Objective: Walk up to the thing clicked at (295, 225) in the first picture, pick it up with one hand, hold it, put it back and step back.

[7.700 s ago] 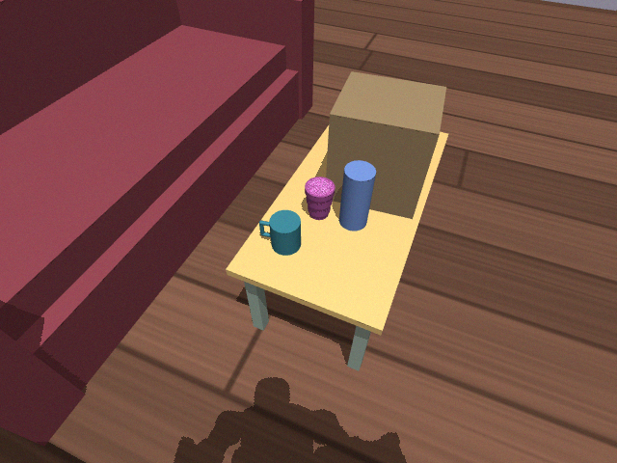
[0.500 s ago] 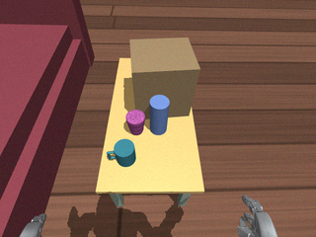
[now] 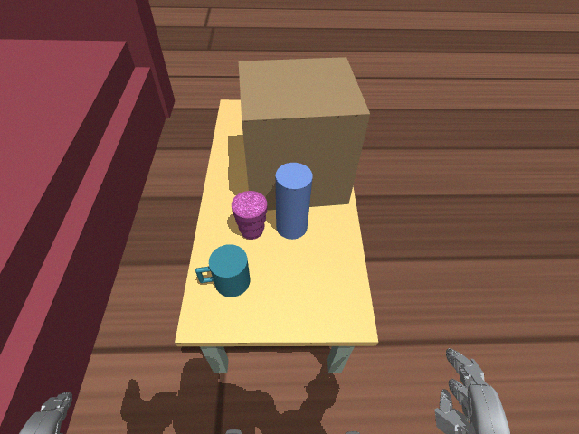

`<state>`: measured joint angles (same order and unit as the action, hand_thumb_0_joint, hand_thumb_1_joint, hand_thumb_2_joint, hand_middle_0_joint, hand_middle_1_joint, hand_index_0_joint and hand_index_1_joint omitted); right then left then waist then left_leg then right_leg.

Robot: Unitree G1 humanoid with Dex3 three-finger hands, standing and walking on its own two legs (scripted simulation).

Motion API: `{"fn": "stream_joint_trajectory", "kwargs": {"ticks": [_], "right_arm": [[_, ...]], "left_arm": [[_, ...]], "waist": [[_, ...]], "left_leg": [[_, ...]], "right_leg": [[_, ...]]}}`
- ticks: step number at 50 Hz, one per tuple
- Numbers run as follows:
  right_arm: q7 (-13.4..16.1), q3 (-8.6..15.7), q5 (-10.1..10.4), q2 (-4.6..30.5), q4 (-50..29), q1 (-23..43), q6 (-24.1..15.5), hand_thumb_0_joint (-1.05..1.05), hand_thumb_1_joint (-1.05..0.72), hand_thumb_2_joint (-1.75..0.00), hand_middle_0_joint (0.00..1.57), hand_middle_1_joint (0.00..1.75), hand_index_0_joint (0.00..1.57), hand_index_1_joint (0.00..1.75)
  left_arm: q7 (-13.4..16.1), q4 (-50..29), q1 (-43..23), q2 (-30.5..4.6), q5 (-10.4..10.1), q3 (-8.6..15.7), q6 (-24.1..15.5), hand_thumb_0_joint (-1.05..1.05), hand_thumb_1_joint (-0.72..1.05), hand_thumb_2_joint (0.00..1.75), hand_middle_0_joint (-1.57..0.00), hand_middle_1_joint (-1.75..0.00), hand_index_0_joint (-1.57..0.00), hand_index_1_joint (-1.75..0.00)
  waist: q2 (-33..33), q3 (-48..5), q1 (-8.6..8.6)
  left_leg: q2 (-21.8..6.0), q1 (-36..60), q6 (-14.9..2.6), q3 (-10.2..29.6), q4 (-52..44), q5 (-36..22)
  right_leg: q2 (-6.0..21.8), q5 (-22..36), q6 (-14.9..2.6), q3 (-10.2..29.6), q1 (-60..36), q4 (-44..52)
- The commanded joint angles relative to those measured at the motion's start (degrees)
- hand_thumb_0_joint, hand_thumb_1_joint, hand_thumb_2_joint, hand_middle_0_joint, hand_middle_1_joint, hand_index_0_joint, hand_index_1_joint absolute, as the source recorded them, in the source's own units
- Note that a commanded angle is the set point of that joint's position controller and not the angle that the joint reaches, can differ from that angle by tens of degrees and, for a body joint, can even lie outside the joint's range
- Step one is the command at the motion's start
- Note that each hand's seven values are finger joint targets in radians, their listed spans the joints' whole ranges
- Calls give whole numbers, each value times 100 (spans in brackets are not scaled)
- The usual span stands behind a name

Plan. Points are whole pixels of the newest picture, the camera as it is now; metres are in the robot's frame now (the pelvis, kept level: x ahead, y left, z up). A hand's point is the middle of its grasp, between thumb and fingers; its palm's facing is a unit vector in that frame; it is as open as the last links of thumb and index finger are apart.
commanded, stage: go down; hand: left
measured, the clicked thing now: (223, 272) +0.52 +0.15 -0.29
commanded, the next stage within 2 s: none
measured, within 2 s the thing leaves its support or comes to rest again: neither
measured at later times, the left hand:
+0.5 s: hand out of the picture +0.14 +0.26 -0.07, palm faces +0.06 -0.94 -0.33, open 17.1 cm
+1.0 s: hand (78, 415) +0.18 +0.28 -0.06, palm faces +0.11 -0.94 -0.31, open 17.1 cm
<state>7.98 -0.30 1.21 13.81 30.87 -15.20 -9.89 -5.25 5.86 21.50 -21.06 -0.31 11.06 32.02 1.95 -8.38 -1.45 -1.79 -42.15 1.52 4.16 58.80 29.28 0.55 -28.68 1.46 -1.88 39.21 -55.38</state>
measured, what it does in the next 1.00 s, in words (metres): stands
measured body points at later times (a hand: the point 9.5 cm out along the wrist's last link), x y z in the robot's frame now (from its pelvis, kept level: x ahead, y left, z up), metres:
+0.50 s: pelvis -0.01 +0.00 +0.00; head +0.03 +0.01 +0.45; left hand +0.13 +0.31 -0.05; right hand +0.15 -0.25 -0.07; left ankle +0.00 +0.13 -0.68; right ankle -0.01 -0.14 -0.68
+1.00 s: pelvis -0.01 +0.00 +0.00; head +0.03 +0.02 +0.45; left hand +0.18 +0.33 -0.03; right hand +0.15 -0.25 -0.07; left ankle +0.00 +0.13 -0.68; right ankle -0.01 -0.14 -0.68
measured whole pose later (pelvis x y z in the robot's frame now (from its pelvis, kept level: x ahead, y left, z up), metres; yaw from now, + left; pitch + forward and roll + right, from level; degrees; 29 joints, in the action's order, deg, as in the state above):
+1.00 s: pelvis -0.01 +0.00 +0.00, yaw +0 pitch +11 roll -3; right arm 11.0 -2.0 0.9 13.7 34.2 -15.3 -15.5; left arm -5.7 7.0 15.3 -23.6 -2.9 13.9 28.4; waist 1.5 -7.6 -1.8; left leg -1.7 -42.6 1.3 5.0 59.9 28.9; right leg 0.5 -27.9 1.7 -2.6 38.9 -55.5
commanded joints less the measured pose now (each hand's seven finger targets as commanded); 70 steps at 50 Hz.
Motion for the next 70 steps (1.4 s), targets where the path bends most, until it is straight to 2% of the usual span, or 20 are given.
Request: {"fn": "stream_joint_trajectory", "kwargs": {"ticks": [1, 5, 10, 15, 26, 32, 38, 42, 44, 51, 53, 55, 56, 58, 60, 61, 63, 64, 65, 70], "right_arm": [[186, 329, 15, 779, -879, 253, -396, 0, -83, -88, 20, 30, 20, 30], [240, 296, 17, 763, -871, 239, -484, 0, -83, -88, 20, 30, 20, 30], [294, 296, 25, 763, -868, 187, -561, 0, -84, -88, 20, 30, 20, 30], [313, 262, 6, 744, -808, 238, -629, 0, -84, -88, 20, 30, 20, 30], [339, 253, 2, 746, -732, 240, -724, 0, -84, -89, 20, 30, 20, 30], [350, 252, -9, 750, -723, 215, -747, 0, -85, -89, 20, 30, 20, 30], [368, 250, -16, 757, -666, 157, -755, 0, -85, -89, 20, 30, 20, 30], [389, 257, -18, 809, -558, 167, -809, 0, -85, -89, 20, 30, 20, 30], [403, 235, -10, 814, -540, 156, -842, 0, -86, -89, 20, 30, 20, 30], [447, 166, -18, 862, -217, 62, -954, 0, -87, -89, 20, 30, 20, 30], [435, 158, -26, 895, -115, 104, -960, 0, -87, -90, 20, 30, 20, 30], [421, 168, -25, 922, -26, 40, -942, 0, -88, -90, 20, 30, 20, 30], [404, 172, -33, 938, 6, 43, -925, 0, -88, -90, 20, 30, 20, 30], [364, 209, -41, 985, 107, -66, -895, 0, -89, -90, 20, 30, 20, 30], [311, 225, -50, 981, 169, -163, -865, 0, -89, -90, 20, 30, 20, 30], [294, 225, -53, 997, 123, -130, -853, 0, -89, -90, 20, 30, 20, 30], [238, 250, -67, 1001, 192, -272, -835, 0, -90, -90, 20, 30, 20, 30], [211, 281, -74, 1048, 164, -278, -825, 0, -90, -90, 20, 30, 20, 30], [174, 293, -91, 1024, 265, -410, -829, 0, -90, -90, 20, 30, 20, 30], [57, 362, -137, 1117, 295, -616, -731, 0, -89, -90, 20, 30, 20, 30]], "left_arm": [[44, -1081, -6, -1158, 51, 535, -138, 0, -56, 9, -6, -7, -5, -7], [66, -1087, 8, -1171, 28, 565, -123, 0, -54, 10, -6, -7, -5, -8], [93, -1287, 128, -1192, 29, 585, -129, 0, -51, 12, -6, -7, -5, -8], [126, -1205, 161, -1123, 36, 549, -117, 0, -51, 12, -6, -7, -4, -8], [142, -1228, 128, -1096, -30, 553, -139, 0, -52, 14, -5, -7, -3, -8], [138, -1305, 183, -1252, -24, 676, -196, 0, -49, 15, -5, -7, -3, -9], [130, -1260, 16, -1204, -54, 633, -277, 0, -52, 14, -6, -6, -4, -8], [92, -1114, -457, -1238, -91, 646, -390, 0, -49, 14, -5, -5, -3, -7], [95, -1162, -798, -1480, -114, 853, -507, 0, -48, 14, -5, -5, -3, -7], [-111, -699, -2361, -1845, -322, 1104, -990, 0, -49, 11, -5, -3, -2, -5], [-234, -155, -2593, -1819, -361, 1112, -1116, 0, -47, 12, -6, -3, -3, -5], [-361, 129, -2827, -2110, -370, 1301, -1221, 0, -48, 12, -6, -3, -2, -6], [-451, 490, -2908, -2013, -380, 1258, -1266, 0, -48, 12, -6, -3, -3, -5], [-598, 846, -3161, -2303, -389, 1475, -1392, 0, -51, 10, -6, -2, -3, -5], [-795, 1419, -3276, -2174, -406, 1415, -1542, 0, -50, 10, -6, -2, -2, -4], [-858, 1466, -3551, -2393, -407, 1585, -1667, 0, -51, 9, -6, -1, -3, -4], [-1060, 1729, -3856, -2298, -441, 1489, -1910, 0, -55, 8, -6, -2, -3, -4], [-1124, 1945, -3862, -2417, -418, 1612, -2040, 0, -55, 8, -6, -1, -3, -4], [-1234, 1973, -4188, -2303, -418, 1455, -2199, 0, -55, 8, -6, -1, -3, -4], [-1441, 2473, -4876, -2884, -383, 1874, -2994, 0, -57, 9, -6, -3, -3, -5]], "waist": [[314, -799, -23], [205, -667, -27], [365, -836, -8], [406, -624, 4], [299, -610, -8], [403, -804, 31], [321, -789, -68], [356, -665, -167], [420, -713, -151], [580, -748, -225], [539, -806, -241], [562, -995, -163], [519, -955, -206], [529, -1120, -136], [413, -1020, -127], [330, -1056, -118], [393, -1079, -124], [411, -1146, -136], [521, -1202, -125], [588, -1373, -62]], "left_leg": [[163, 657, -175, -216, -808, -1515], [183, 504, -196, -219, -772, -1244], [171, 638, -179, -226, -750, -1450], [143, 561, -153, -124, -885, -1195], [157, 540, -169, -143, -842, -1268], [156, 662, -155, -157, -806, -1567], [157, 695, -175, -164, -747, -1699], [139, 709, -171, -134, -848, -1371], [126, 760, -166, -107, -891, -1382], [142, 802, -180, -123, -945, -1199], [123, 896, -171, -102, -985, -1344], [135, 966, -169, -112, -981, -1601], [126, 977, -162, -106, -994, -1735], [129, 1021, -161, -130, -978, -1928], [120, 914, -168, -133, -965, -2000], [121, 872, -192, -159, -928, -1978], [115, 869, -193, -193, -909, -2015], [99, 909, -181, -187, -925, -2118], [87, 932, -160, -190, -924, -2106], [32, 939, -163, -202, -813, -2340]], "right_leg": [[-130, 1301, -143, -155, -354, 775], [-136, 1087, -127, -160, -275, 814], [-126, 1271, -154, -132, -355, 749], [-164, 991, -168, -202, -250, 729], [-185, 1056, -154, -213, -245, 779], [-169, 1332, -163, -192, -389, 717], [-154, 1519, -133, -173, -405, 744], [-174, 1209, -140, -164, -275, 791], [-163, 1228, -153, -165, -333, 782], [-131, 1161, -141, -91, -299, 875], [-142, 1268, -156, -111, -397, 855], [-132, 1468, -166, -99, -546, 890], [-139, 1575, -167, -109, -553, 870], [-133, 1733, -167, -110, -690, 878], [-143, 1784, -175, -126, -645, 868], [-142, 1809, -166, -102, -626, 889], [-146, 1821, -178, -84, -559, 861], [-155, 1858, -194, -99, -531, 803], [-165, 1809, -213, -115, -465, 752], [-173, 1905, -252, -107, -327, 604]]}}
